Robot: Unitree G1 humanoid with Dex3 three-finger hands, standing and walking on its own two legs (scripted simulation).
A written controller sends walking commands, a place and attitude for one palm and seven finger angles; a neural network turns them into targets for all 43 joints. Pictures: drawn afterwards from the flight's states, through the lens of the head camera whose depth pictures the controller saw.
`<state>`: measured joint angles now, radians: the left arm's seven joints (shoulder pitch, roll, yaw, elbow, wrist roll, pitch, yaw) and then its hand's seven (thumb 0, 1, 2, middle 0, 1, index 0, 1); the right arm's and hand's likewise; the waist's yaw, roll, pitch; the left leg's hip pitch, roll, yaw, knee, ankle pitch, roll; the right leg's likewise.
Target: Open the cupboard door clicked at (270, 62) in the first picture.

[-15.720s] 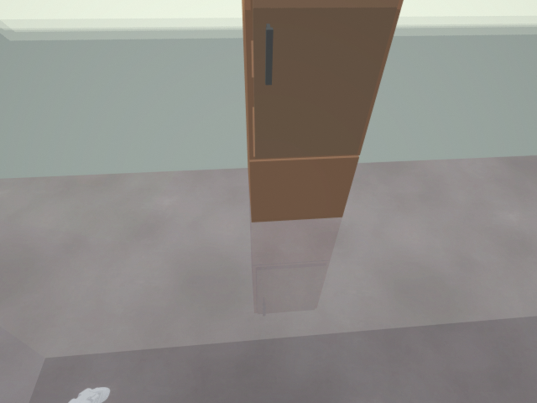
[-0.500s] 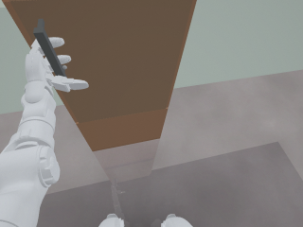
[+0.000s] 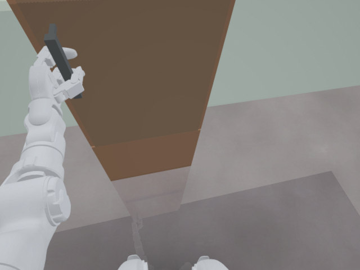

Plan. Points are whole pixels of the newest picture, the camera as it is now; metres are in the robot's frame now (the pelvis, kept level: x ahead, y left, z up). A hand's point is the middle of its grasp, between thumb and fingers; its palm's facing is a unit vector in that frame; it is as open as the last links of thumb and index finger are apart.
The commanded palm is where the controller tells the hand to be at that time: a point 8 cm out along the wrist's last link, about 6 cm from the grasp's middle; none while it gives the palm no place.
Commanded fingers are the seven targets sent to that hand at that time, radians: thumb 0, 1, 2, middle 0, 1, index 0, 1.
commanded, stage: close the thumb around the handle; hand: left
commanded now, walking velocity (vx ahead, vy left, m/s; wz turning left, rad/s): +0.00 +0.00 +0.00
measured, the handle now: (66, 64) +0.55 +0.22 +0.11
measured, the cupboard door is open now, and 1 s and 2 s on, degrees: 0 32 38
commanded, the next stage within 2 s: pull the door open along its arc in 0.12 s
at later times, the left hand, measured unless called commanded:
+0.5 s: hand (78, 88) +0.48 +0.18 +0.11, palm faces +0.14 -0.99 +0.01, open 5.7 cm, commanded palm +0.42 +0.23 +0.11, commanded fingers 0.00 0.90 0.90 -0.40 -1.35 -0.40 -1.35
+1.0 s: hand (128, 148) +0.33 +0.08 +0.12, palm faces +0.43 -0.90 +0.05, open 6.1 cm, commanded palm +0.26 +0.11 +0.11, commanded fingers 0.00 0.90 0.90 -0.40 -1.35 -0.40 -1.35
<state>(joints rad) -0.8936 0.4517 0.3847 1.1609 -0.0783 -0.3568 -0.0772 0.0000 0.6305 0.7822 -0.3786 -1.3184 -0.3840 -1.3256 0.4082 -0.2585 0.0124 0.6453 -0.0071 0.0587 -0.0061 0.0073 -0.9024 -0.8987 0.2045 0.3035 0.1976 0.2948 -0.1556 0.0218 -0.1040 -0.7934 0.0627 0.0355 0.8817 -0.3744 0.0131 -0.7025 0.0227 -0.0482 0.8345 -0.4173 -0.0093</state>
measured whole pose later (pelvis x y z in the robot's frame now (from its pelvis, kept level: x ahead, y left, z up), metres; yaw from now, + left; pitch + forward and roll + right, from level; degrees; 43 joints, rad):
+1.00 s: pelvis +0.00 -0.01 +0.02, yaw +2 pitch +5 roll +0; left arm -0.09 -0.13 -0.14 0.15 0.03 -0.05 0.59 0.02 0.69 0.77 -0.32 -1.32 -0.34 -1.31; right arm 0.16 -0.18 0.01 0.55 -0.05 0.03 0.06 0.01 -0.90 -0.90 0.20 0.30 0.20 0.29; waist 0.00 0.04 -0.11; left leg -0.51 0.03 0.03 0.77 -0.35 0.00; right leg -0.43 -0.01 -0.06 0.77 -0.43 -0.02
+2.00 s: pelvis +0.01 -0.04 +0.02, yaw +5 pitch +2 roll +0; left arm 0.01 -0.10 -0.27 0.05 0.06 0.03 0.64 -0.01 -0.45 0.32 -0.26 -0.97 -0.27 -0.98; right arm 0.16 -0.18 0.01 0.61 -0.05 0.03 0.01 0.01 -0.90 -0.90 0.20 0.30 0.19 0.29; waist 0.00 0.05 -0.07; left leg -0.46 0.02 -0.03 0.76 -0.35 -0.03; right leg -0.37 0.00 -0.11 0.77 -0.45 -0.05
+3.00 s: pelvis +0.00 -0.01 +0.02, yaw +2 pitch +1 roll +0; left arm 0.33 0.03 -0.24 -0.19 -0.04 -0.12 0.18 -0.02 -0.50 0.30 -0.20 -0.33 -0.22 -0.34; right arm 0.21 -0.19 0.04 0.47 -0.01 0.03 0.01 0.02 -0.90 -0.90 0.20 0.30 0.20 0.29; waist 0.00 0.03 -0.05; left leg -0.43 0.03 0.03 0.75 -0.34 0.00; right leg -0.36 0.00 -0.05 0.76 -0.42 -0.02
